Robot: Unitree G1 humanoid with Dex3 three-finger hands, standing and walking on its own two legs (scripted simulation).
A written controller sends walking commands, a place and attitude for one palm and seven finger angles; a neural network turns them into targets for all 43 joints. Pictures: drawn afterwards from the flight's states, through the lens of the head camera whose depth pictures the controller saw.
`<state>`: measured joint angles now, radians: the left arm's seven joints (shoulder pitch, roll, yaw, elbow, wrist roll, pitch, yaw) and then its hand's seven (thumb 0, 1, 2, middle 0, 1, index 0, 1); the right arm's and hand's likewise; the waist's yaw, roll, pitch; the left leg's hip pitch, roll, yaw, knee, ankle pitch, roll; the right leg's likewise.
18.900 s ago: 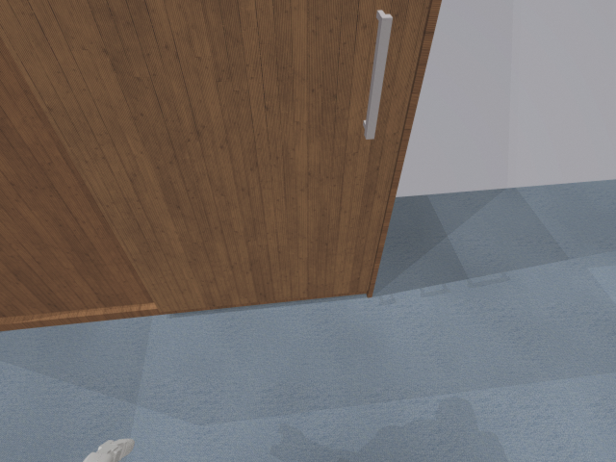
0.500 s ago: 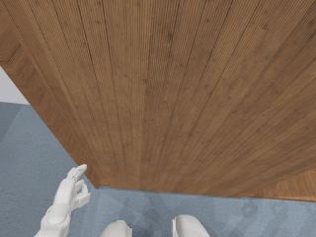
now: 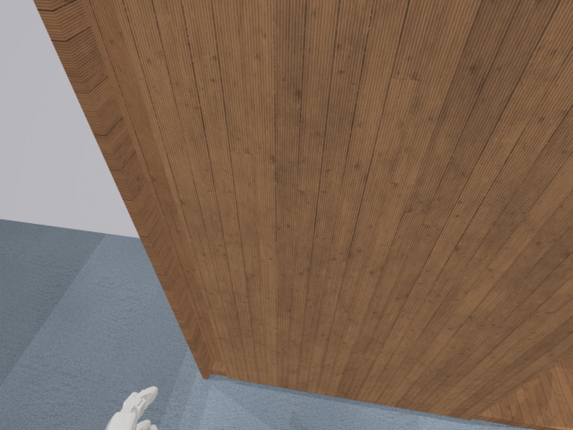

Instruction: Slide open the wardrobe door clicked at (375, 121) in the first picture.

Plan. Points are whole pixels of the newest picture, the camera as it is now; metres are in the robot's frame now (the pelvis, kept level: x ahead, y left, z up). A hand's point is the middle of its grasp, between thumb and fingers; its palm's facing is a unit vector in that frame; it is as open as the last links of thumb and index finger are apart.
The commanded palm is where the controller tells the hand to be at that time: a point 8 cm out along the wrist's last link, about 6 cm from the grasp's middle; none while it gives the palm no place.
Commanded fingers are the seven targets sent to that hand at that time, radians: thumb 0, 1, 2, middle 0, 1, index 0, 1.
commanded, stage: stop walking and hold the door there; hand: right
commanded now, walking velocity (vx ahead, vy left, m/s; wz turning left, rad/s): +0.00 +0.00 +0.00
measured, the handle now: out of the picture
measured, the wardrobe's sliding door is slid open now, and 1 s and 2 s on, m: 0.67 0.67 0.67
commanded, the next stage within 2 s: loosen the grip on the handle in 1.58 s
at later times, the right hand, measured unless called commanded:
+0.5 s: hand out of the picture +0.30 -0.42 +0.13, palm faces +0.69 +0.66 -0.30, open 6.6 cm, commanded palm +0.25 -0.43 +0.12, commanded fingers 0.00 -0.90 -0.90 0.45 1.40 0.45 1.40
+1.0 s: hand out of the picture +0.29 -0.42 +0.12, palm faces +0.57 +0.76 -0.32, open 6.8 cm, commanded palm +0.25 -0.42 +0.12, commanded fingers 0.00 -0.90 -0.90 0.45 1.40 0.45 1.40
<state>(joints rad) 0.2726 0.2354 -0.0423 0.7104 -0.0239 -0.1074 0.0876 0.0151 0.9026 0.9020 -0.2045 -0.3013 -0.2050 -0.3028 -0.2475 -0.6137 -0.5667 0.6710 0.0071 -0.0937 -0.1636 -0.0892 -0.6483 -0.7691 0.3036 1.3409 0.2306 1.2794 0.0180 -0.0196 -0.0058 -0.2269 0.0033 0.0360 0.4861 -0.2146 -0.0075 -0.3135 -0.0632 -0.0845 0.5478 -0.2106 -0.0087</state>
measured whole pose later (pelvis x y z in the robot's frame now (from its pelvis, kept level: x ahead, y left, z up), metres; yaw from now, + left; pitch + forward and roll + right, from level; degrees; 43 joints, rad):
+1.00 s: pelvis -0.07 -0.07 +0.00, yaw -1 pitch +2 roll -1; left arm 0.19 0.20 -0.07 0.66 -0.03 -0.09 0.07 0.01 0.90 0.90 -0.21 -0.30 -0.21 -0.30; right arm -0.43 -0.52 -0.35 0.61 0.03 -0.07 -0.16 -0.09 -0.69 -0.77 0.23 1.33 0.16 1.26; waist -0.04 0.00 0.04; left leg -0.19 0.00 0.08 0.54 -0.38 0.01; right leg -0.36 0.03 -0.10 0.48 -0.15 -0.05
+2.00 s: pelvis -0.10 -0.08 -0.01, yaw +0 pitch +3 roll +1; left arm 0.25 0.30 0.00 0.66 -0.02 -0.06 0.06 0.01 0.90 0.90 -0.20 -0.30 -0.20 -0.30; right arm -0.53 -0.56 -0.44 0.66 -0.05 0.01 -0.07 0.00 0.09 -0.44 0.31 1.33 0.28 1.25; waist 0.01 0.00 -0.02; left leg -0.29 -0.04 0.08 0.56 -0.34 0.04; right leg -0.47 -0.01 -0.09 0.53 -0.13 -0.06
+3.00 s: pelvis -0.09 -0.10 -0.01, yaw -1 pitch +6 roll +3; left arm 0.33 0.29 -0.04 0.70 -0.02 -0.05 0.12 0.01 0.90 0.90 -0.21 -0.30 -0.21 -0.30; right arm -0.58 -0.75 -0.56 0.87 -0.06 -0.08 0.08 -0.01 0.54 -0.20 0.25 1.15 0.25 1.15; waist 0.02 -0.01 -0.03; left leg -0.33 -0.03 0.10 0.58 -0.35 0.02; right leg -0.54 0.00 -0.07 0.60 -0.17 -0.09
